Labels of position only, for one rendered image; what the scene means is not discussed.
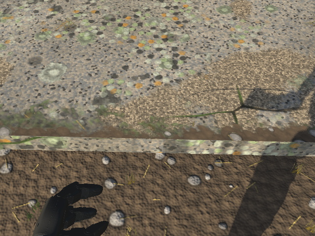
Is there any robot left hand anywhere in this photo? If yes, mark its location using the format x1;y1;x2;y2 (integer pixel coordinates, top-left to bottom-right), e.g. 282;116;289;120
32;181;109;236

